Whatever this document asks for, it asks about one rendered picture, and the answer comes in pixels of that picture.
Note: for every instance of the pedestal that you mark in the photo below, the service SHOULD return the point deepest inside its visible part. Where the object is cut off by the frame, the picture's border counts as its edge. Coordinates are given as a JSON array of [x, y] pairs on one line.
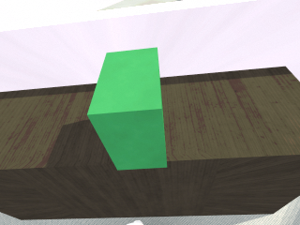
[[232, 143]]

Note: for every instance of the carton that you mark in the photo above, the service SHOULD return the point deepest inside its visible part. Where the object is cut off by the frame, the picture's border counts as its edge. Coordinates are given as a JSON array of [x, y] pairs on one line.
[[126, 110]]

